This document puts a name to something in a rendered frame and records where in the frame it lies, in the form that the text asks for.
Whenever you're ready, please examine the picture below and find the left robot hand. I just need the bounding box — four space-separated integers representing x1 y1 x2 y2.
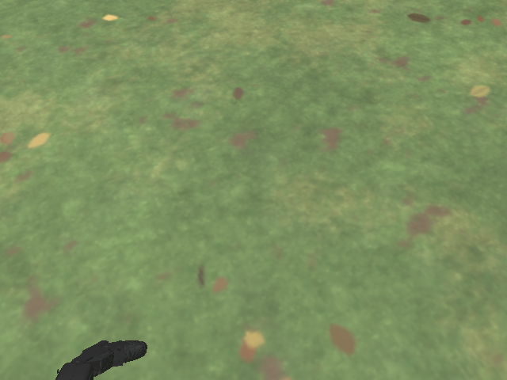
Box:
55 340 147 380

